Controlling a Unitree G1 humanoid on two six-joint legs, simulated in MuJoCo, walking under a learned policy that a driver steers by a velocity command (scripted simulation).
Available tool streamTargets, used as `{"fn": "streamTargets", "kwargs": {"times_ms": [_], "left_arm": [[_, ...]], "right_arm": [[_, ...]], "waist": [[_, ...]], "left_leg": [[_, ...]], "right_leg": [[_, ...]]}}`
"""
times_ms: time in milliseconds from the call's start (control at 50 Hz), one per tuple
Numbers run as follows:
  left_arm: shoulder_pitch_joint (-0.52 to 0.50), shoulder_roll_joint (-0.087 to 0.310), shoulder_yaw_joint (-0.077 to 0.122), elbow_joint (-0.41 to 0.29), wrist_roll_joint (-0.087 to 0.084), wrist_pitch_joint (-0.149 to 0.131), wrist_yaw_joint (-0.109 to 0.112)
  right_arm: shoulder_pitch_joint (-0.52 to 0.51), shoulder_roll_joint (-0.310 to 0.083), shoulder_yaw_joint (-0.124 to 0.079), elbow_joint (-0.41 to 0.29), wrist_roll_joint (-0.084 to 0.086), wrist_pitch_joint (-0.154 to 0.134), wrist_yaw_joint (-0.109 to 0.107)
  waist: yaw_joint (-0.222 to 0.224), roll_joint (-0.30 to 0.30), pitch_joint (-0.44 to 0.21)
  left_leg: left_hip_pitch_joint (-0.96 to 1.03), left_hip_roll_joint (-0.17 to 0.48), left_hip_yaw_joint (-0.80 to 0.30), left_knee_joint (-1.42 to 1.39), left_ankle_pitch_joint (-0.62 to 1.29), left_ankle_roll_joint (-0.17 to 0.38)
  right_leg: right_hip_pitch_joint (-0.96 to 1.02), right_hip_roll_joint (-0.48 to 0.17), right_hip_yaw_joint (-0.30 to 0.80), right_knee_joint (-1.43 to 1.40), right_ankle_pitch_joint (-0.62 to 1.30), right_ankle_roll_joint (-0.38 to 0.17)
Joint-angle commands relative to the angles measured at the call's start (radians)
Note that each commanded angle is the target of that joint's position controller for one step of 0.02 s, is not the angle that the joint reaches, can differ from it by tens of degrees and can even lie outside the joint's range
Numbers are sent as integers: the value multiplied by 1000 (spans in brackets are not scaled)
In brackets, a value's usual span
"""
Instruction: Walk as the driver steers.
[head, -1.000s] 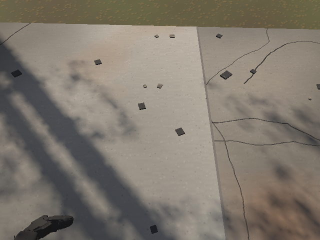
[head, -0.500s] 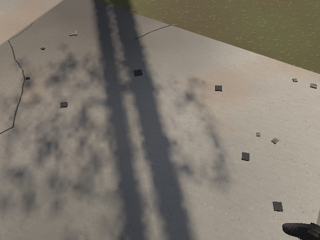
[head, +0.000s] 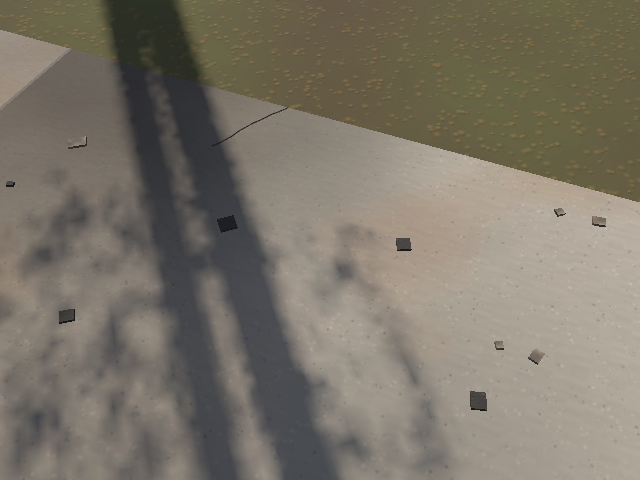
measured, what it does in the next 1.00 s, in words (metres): steps on the spot, turning right: right foot, then left foot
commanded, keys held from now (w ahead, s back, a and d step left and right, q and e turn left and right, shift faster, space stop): e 1.00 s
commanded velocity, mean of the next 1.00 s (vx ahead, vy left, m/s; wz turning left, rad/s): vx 0.02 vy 0.00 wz -0.54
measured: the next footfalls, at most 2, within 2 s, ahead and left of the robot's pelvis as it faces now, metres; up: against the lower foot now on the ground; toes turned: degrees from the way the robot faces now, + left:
right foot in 0.06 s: +0.14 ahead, -0.12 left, +0.00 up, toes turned -4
left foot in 0.48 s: +0.17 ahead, +0.12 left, +0.00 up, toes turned -23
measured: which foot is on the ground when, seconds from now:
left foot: down 0.00-0.08, up 0.10-0.46, down 0.48-0.92, up 0.94-1.00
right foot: up 0.00-0.04, down 0.06-0.50, up 0.52-0.90, down 0.92-1.00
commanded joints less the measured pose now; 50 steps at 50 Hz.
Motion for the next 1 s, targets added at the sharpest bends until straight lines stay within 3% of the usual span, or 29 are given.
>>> {"fn": "streamTargets", "kwargs": {"times_ms": [20,60,80,100,120,140,160,180,220,260,400,460,480,500,520,540,560,580,600,640,700,760,840,900,920,940,960,980,1000], "left_arm": [[-30,110,36,-99,1,-8,-18],[67,135,53,-87,3,-14,-19],[139,225,81,-86,10,-16,-3],[161,326,102,-97,26,-12,11],[172,236,78,-112,27,-10,14],[101,210,72,-132,18,-11,16],[50,184,68,-142,1,-5,22],[9,162,60,-152,-13,6,29],[-20,169,63,-164,-2,24,40],[-6,192,75,-171,6,34,50],[-34,205,85,-196,0,60,61],[-67,195,81,-209,-11,72,63],[-50,174,75,-209,-13,75,65],[-9,119,60,-211,-2,75,62],[-21,137,68,-248,-7,62,59],[10,212,90,-224,5,53,57],[32,235,103,-196,-5,58,54],[56,212,102,-169,-4,69,59],[57,190,97,-166,-2,77,60],[20,150,82,-187,-13,82,54],[-61,123,67,-233,-18,78,47],[-75,106,54,-253,-11,78,32],[-51,126,62,-259,-13,88,17],[34,130,76,-233,-12,93,10],[77,178,93,-224,-11,91,20],[108,308,119,-246,-4,84,40],[110,297,108,-262,31,58,26],[85,260,97,-253,34,37,20],[36,232,90,-243,19,26,26]], "right_arm": [[-5,-171,-51,-41,20,21,-20],[-10,-167,-53,-43,33,30,-32],[10,-159,-50,-58,11,22,-34],[40,-86,-26,-97,-27,12,-23],[6,-114,-26,-83,-19,4,-6],[-29,-138,-34,-91,15,5,2],[-48,-133,-35,-85,17,10,-3],[-62,-142,-40,-83,8,19,-12],[-53,-123,-39,-84,10,31,-16],[-33,-105,-34,-72,14,28,-19],[-43,-117,-39,-70,19,12,-6],[17,-121,-48,-53,21,-9,8],[45,-149,-58,-45,15,-12,7],[62,-224,-75,-53,-5,-8,0],[30,-276,-83,-56,-40,-1,2],[-23,-219,-69,-90,-43,-7,-1],[-75,-168,-55,-103,-28,-8,-8],[-101,-149,-50,-111,-12,-7,-12],[-101,-140,-46,-110,3,-5,-17],[-63,-141,-42,-102,1,4,-26],[12,-169,-53,-88,-5,18,-36],[3,-208,-68,-90,2,25,-28],[-13,-233,-80,-88,20,25,-7],[-25,-217,-78,-74,48,20,-1],[34,-176,-68,-52,34,15,4],[16,-92,-36,-99,-31,13,9],[-73,-135,-47,-132,-18,9,0],[-101,-173,-59,-132,7,14,-6],[-96,-180,-63,-125,14,16,-10]], "waist": [[-5,125,-57],[51,93,-106],[67,-38,-181],[29,-259,-262],[80,-156,-390],[67,-87,-308],[48,-7,-239],[33,22,-179],[3,-43,-143],[7,-71,-164],[29,-120,-165],[-8,-128,-153],[-13,-98,-153],[13,89,-163],[38,358,-96],[40,276,-86],[58,204,-74],[64,169,-64],[51,169,-55],[24,181,-49],[-32,212,-76],[-41,226,-98],[-31,241,-100],[26,203,-109],[30,83,-133],[8,-258,-150],[75,-214,-199],[75,-121,-166],[44,-97,-125]], "left_leg": [[89,344,-105,78,724,125],[50,282,-50,271,785,53],[-83,185,-1,491,583,-24],[-438,-17,-15,821,-272,-112],[-489,-14,-223,946,-414,-109],[-540,27,-243,977,-360,-102],[-561,57,-235,929,-299,-103],[-554,79,-228,852,-251,-112],[-458,66,-203,704,-190,-129],[-412,47,-196,594,-163,-149],[-295,31,-213,359,-67,-147],[-180,28,-189,126,43,-111],[-95,83,-219,41,99,-85],[-3,301,-418,-28,118,-5],[-77,457,-661,-91,225,156],[-109,480,-642,-83,252,202],[-118,419,-523,-56,258,161],[-105,353,-428,-38,244,117],[-81,335,-382,-29,269,108],[-57,305,-293,-28,341,118],[67,338,-267,-20,397,146],[58,366,-220,-13,428,152],[19,388,-174,17,460,140],[-42,362,-106,145,391,57],[-161,308,-31,289,248,-22],[-488,173,41,623,-319,-130],[-578,88,-124,812,-442,-153],[-587,110,-175,881,-377,-147],[-593,125,-189,866,-283,-136]], "right_leg": [[-9,15,-30,-31,-105,-35],[168,66,-51,-197,68,-89],[363,-30,129,-226,498,-157],[635,-283,504,-227,870,-389],[687,-295,568,-262,734,-437],[625,-260,473,-272,616,-397],[553,-210,406,-286,487,-343],[470,-184,369,-309,386,-309],[355,-114,328,-342,286,-276],[348,-100,321,-340,297,-276],[287,-71,416,-336,35,-239],[263,-38,446,-281,19,-198],[214,2,424,-233,-52,-158],[95,97,307,-31,-295,-98],[-73,219,138,182,-503,-49],[-69,148,171,378,-477,-19],[-68,139,161,452,-409,-6],[-74,131,144,496,-355,14],[-104,125,136,540,-309,32],[-112,112,86,521,-264,56],[-129,73,52,372,-257,80],[-20,40,8,222,-282,71],[120,52,-56,44,-261,30],[307,87,-85,-240,-62,-47],[468,49,12,-310,125,-90],[659,-234,398,-284,575,-220],[570,-341,524,-302,606,-411],[535,-283,439,-322,511,-392],[504,-216,361,-322,423,-329]]}}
